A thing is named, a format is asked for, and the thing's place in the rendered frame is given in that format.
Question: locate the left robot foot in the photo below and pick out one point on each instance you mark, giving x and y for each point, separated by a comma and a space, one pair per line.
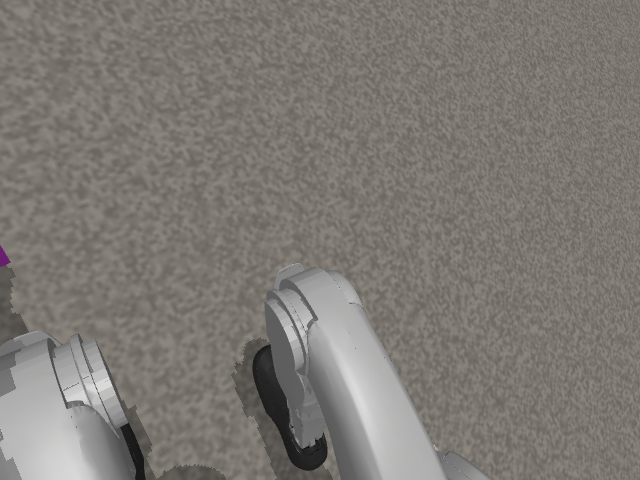
134, 450

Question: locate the right robot foot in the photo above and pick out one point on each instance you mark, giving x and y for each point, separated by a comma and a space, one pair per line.
275, 405

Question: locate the right robot hand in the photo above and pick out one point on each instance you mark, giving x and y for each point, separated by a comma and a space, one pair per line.
457, 467

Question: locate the cube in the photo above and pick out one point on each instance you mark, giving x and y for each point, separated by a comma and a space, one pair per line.
3, 258

